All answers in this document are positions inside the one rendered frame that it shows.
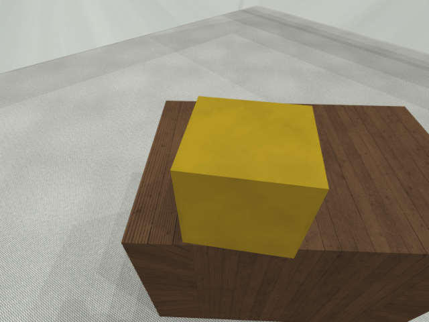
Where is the carton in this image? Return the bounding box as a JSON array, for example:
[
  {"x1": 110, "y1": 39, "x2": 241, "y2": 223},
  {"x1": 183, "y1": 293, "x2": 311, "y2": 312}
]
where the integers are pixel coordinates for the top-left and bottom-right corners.
[{"x1": 170, "y1": 96, "x2": 329, "y2": 258}]

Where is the pedestal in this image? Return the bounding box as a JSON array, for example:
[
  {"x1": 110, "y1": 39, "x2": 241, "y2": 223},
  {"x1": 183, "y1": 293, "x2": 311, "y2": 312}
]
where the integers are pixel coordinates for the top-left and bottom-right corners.
[{"x1": 121, "y1": 101, "x2": 429, "y2": 322}]

